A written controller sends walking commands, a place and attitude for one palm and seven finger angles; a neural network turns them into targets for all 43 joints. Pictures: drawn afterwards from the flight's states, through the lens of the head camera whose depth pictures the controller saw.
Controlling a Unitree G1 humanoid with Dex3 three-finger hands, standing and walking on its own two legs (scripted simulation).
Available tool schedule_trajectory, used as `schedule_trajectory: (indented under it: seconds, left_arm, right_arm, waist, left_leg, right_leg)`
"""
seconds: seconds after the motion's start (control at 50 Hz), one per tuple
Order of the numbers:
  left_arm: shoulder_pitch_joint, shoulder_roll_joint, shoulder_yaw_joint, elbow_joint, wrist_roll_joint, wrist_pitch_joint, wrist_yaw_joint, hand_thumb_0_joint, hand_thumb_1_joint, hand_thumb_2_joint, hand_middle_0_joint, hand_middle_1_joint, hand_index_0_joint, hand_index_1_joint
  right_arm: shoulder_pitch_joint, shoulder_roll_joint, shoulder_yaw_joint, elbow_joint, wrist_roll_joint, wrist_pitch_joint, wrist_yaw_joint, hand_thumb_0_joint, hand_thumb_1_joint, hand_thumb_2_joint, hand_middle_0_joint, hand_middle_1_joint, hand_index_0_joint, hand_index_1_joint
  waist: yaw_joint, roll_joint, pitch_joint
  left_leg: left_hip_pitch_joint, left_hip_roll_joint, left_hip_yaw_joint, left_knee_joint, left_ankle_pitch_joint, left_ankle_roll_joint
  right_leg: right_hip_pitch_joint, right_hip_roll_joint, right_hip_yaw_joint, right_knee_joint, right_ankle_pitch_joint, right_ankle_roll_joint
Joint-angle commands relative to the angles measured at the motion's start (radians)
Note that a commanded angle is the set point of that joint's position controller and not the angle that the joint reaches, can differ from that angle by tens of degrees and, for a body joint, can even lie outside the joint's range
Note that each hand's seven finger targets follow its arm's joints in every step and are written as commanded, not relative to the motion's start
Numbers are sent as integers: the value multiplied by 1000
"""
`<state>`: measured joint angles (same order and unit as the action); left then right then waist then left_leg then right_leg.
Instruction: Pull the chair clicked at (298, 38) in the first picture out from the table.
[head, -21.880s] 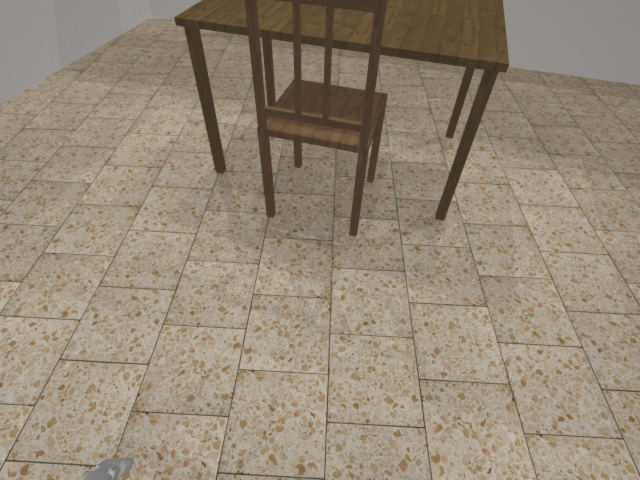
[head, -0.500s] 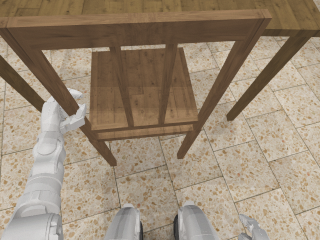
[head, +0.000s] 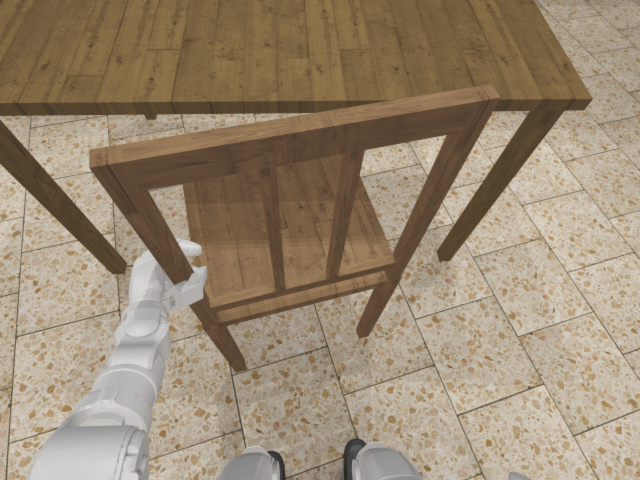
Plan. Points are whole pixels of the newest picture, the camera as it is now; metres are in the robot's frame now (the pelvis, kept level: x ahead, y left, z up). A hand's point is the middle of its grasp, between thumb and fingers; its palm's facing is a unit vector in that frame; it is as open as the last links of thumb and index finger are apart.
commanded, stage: step backward, pulling the chair out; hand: left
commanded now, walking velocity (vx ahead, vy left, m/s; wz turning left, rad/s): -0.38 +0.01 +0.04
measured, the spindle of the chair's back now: (274, 240) +0.43 +0.06 -0.04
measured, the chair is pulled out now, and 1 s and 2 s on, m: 0.08 0.17 0.21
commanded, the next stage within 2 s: none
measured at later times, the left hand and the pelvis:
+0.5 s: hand (190, 340) +0.30 +0.17 -0.07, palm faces +0.12 -0.97 -0.19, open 5.9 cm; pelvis -0.05 +0.00 +0.00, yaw +1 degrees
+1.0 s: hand (185, 353) +0.28 +0.17 -0.07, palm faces +0.12 -0.97 -0.21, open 5.9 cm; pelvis -0.08 +0.00 -0.01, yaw +2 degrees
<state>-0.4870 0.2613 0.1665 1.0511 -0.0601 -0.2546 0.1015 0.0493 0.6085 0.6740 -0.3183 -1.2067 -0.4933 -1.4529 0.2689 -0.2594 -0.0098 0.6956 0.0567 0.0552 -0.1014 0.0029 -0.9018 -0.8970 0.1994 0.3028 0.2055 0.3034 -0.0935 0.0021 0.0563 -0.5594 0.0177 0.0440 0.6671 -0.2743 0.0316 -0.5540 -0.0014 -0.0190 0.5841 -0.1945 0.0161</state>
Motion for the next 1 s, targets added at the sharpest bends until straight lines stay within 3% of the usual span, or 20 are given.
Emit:
schedule_trajectory:
  seconds: [0.0,0.04,0.14,0.22,0.32,0.36,0.4,0.5,0.54,0.6,0.66,0.68,0.72,0.78,0.8,0.84,0.86,0.88,0.9,0.98]
  left_arm:
    - [-281,248,-11,-181,41,-50,16,0,900,900,-500,-1450,-500,-1450]
    - [-306,242,-20,-184,36,-54,21,0,900,900,-500,-1450,-500,-1450]
    - [-325,257,-28,-148,35,-74,37,0,900,900,-500,-1450,-500,-1450]
    - [-313,245,-42,-134,40,-80,46,0,900,900,-500,-1450,-500,-1450]
    - [-306,199,-78,-158,40,-90,46,0,900,900,-500,-1450,-500,-1450]
    - [-316,171,-100,-175,31,-87,42,0,900,900,-500,-1450,-500,-1450]
    - [-323,164,-101,-199,35,-82,42,0,900,900,-500,-1450,-500,-1450]
    - [-318,188,-69,-190,36,-78,33,0,900,900,-500,-1450,-500,-1450]
    - [-328,167,-87,-180,40,-69,28,0,900,900,-500,-1450,-500,-1450]
    - [-314,237,-41,-171,50,-69,36,0,900,900,-500,-1450,-500,-1450]
    - [-285,248,-38,-146,49,-69,47,0,900,900,-500,-1450,-500,-1450]
    - [-277,247,-36,-138,51,-64,48,0,900,900,-500,-1450,-500,-1450]
    - [-255,242,-23,-130,53,-48,44,0,900,900,-500,-1450,-500,-1450]
    - [-306,216,-42,-178,49,-52,35,0,900,900,-500,-1450,-500,-1450]
    - [-290,218,-49,-167,47,-49,37,0,900,900,-500,-1450,-500,-1450]
    - [-292,165,-74,-208,47,-50,34,0,900,900,-500,-1450,-500,-1450]
    - [-298,140,-77,-197,44,-44,30,0,900,900,-500,-1450,-500,-1450]
    - [-321,109,-108,-225,40,-45,19,0,900,900,-500,-1450,-500,-1450]
    - [-368,108,-121,-274,41,-47,11,0,900,900,-500,-1450,-500,-1450]
    - [-375,150,-85,-219,52,-52,15,0,900,900,-500,-1450,-500,-1450]
  right_arm:
    - [41,-158,-50,-63,1,-48,-19,0,-900,-900,200,300,200,300]
    - [32,-154,-47,-57,4,-61,-18,0,-900,-900,200,300,200,300]
    - [39,-155,-45,-27,12,-101,-20,0,-900,-900,200,300,200,300]
    - [40,-164,-43,6,13,-127,-18,0,-900,-900,200,300,200,300]
    - [9,-170,-29,-3,15,-143,-33,0,-900,-900,200,300,200,300]
    - [-6,-170,-24,-27,18,-148,-30,0,-900,-900,200,300,200,300]
    - [-22,-176,-19,-39,8,-150,-35,0,-900,-900,200,300,200,300]
    - [7,-157,-28,-17,-12,-158,-40,0,-900,-900,200,300,200,300]
    - [-10,-149,-24,-19,-12,-157,-38,0,-900,-900,200,300,200,300]
    - [-35,-152,-29,-32,-10,-152,-39,0,-900,-900,200,300,200,300]
    - [4,-143,-33,-10,-8,-151,-28,0,-900,-900,200,300,200,300]
    - [0,-135,-34,0,-9,-151,-19,0,-900,-900,200,300,200,300]
    - [-4,-135,-29,14,-10,-154,-8,0,-900,-900,200,300,200,300]
    - [2,-138,-11,34,-7,-161,-9,0,-900,-900,200,300,200,300]
    - [-6,-152,-10,40,-8,-156,-18,0,-900,-900,200,300,200,300]
    - [-21,-169,-19,6,-14,-158,-28,0,-900,-900,200,300,200,300]
    - [-13,-156,-25,1,-15,-156,-30,0,-900,-900,200,300,200,300]
    - [10,-142,-32,-7,-15,-148,-20,0,-900,-900,200,300,200,300]
    - [0,-145,-29,-17,-22,-143,-19,0,-900,-900,200,300,200,300]
    - [-5,-146,-39,-12,-19,-124,-31,0,-900,-900,200,300,200,300]
  waist:
    - [38,140,-454]
    - [38,138,-429]
    - [31,-10,-360]
    - [35,-44,-363]
    - [45,61,-357]
    - [50,91,-336]
    - [58,198,-306]
    - [51,145,-388]
    - [51,120,-339]
    - [64,72,-262]
    - [62,-129,-290]
    - [67,-159,-315]
    - [70,-185,-360]
    - [36,-112,-351]
    - [35,-28,-307]
    - [68,165,-315]
    - [80,137,-351]
    - [70,100,-431]
    - [62,138,-442]
    - [56,134,-395]
  left_leg:
    - [198,149,-153,-128,259,-10]
    - [176,137,-140,-127,151,-9]
    - [204,46,-101,-46,-137,-27]
    - [261,19,-91,-8,-150,-35]
    - [222,107,-167,-181,-36,-9]
    - [168,156,-212,-244,-196,13]
    - [124,206,-291,-329,-296,35]
    - [243,226,-239,-189,129,40]
    - [146,205,-216,-185,42,25]
    - [16,124,-172,-126,-284,-2]
    - [173,-5,-105,199,-283,-56]
    - [192,-28,-92,307,-230,-66]
    - [137,-18,-140,336,-247,-63]
    - [237,3,-133,14,-168,-53]
    - [254,17,-124,-147,-74,-46]
    - [172,165,-279,-216,213,11]
    - [226,204,-255,-146,454,17]
    - [271,210,-213,-117,462,8]
    - [255,206,-208,-118,444,4]
    - [145,186,-169,-87,340,-37]
  right_leg:
    - [249,-87,75,4,173,-35]
    - [239,-100,89,-10,97,-37]
    - [137,-200,207,-193,-142,-78]
    - [111,-256,233,-258,-190,-94]
    - [144,-122,79,-72,-93,-34]
    - [147,-86,67,-7,-230,-34]
    - [140,-48,48,114,-234,-32]
    - [203,-50,66,113,-41,-26]
    - [241,-72,88,102,-28,-41]
    - [197,-145,201,11,-233,-93]
    - [31,-323,409,-296,-477,-159]
    - [64,-382,435,-331,-413,-182]
    - [202,-410,399,-263,-99,-204]
    - [207,-310,214,-128,100,-111]
    - [198,-253,160,-63,97,-73]
    - [224,-104,39,138,123,-13]
    - [239,-85,32,164,214,-13]
    - [276,-93,41,146,169,-14]
    - [300,-102,55,161,220,-14]
    - [321,-140,87,174,307,-46]
